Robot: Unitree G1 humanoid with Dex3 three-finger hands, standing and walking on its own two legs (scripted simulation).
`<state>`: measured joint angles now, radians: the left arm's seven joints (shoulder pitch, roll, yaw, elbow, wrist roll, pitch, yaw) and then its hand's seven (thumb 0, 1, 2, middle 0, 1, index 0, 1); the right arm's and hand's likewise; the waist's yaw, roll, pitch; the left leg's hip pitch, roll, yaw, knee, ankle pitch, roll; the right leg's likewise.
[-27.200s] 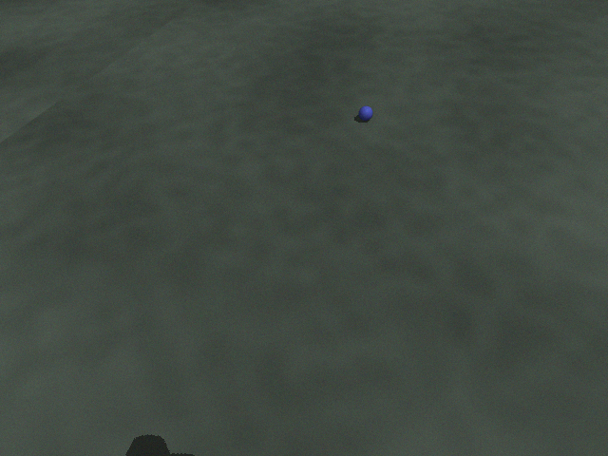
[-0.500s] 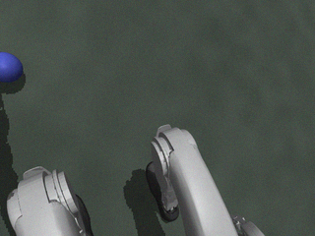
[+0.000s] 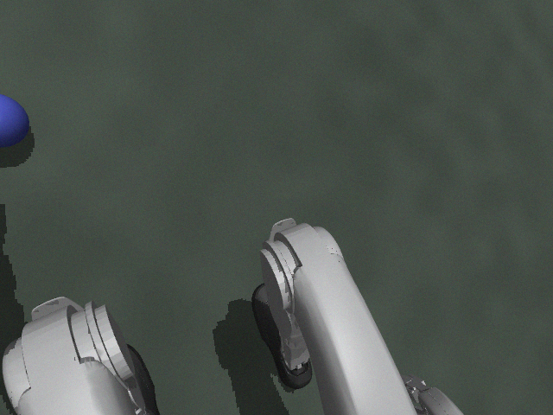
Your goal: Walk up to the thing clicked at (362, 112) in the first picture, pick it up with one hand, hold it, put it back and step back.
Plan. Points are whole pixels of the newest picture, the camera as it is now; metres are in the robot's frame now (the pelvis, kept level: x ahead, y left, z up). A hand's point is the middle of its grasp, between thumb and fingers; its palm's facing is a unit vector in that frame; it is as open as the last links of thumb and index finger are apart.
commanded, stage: rise first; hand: left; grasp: from above
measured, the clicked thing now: out of the picture +0.60 +0.27 -0.29
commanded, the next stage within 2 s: approach in 0.18 s
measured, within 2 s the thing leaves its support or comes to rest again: neither
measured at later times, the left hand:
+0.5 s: hand out of the picture +0.54 +0.28 -0.16, palm faces -0.43 -0.06 -0.90, open 13.5 cm
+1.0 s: hand out of the picture +0.55 +0.26 -0.20, palm faces -0.50 -0.09 -0.86, open 13.0 cm
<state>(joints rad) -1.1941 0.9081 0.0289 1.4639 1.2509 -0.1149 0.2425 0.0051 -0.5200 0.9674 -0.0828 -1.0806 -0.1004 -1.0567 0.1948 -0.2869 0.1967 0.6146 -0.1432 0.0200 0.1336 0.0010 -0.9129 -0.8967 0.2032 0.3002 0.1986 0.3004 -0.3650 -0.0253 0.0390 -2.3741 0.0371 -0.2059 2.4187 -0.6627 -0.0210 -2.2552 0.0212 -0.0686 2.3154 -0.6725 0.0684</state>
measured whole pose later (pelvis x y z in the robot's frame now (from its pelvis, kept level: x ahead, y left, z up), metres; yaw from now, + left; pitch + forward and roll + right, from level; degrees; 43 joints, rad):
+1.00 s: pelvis +0.00 +0.00 -0.01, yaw -1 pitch +33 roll -10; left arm -1.28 0.96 0.02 1.55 1.21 -0.04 0.23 0.01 -0.43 1.06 -0.11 -1.20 -0.13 -1.17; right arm 0.21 -0.32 0.29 0.55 -0.16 0.02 0.11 0.00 -0.90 -0.89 0.20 0.30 0.20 0.30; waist -0.45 -0.05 0.14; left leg -2.38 0.05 -0.23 2.45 -0.67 -0.03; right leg -2.28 0.04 -0.09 2.33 -0.65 0.07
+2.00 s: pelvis +0.00 +0.01 -0.01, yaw -5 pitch +31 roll -14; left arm -1.31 1.08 -0.02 1.66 1.23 -0.10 0.43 0.00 -0.43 1.10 -0.08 -1.18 -0.08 -1.16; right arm 0.15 -0.32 0.40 0.57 -0.22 -0.08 0.13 0.00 -0.91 -0.90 0.20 0.30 0.20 0.30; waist -0.50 -0.12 0.20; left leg -2.39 0.05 -0.28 2.50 -0.69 -0.02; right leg -2.25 0.06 -0.12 2.34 -0.66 0.09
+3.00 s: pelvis +0.00 +0.01 -0.01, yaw -5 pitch +31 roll -15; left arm -1.32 1.09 -0.04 1.63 1.20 -0.06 0.43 0.00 -0.31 0.95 -0.10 -1.11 -0.13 -1.07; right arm 0.14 -0.34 0.42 0.53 -0.23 -0.06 0.13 0.00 -0.90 -0.89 0.20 0.30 0.20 0.30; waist -0.50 -0.13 0.23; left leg -2.38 0.05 -0.29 2.49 -0.69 -0.02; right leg -2.23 0.05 -0.14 2.31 -0.65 0.08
